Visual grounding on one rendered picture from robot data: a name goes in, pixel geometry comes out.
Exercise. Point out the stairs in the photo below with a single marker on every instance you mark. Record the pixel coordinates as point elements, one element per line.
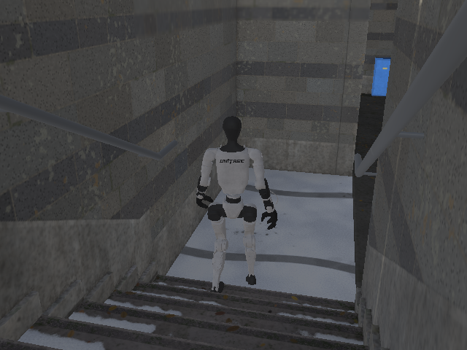
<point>174,313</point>

